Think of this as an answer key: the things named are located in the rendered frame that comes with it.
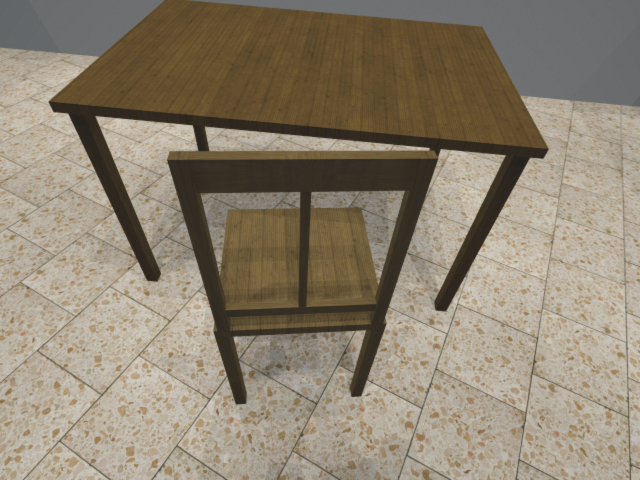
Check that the table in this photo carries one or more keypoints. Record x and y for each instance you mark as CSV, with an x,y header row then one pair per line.
x,y
305,73

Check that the chair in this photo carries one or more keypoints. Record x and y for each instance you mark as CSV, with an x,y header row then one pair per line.
x,y
298,270

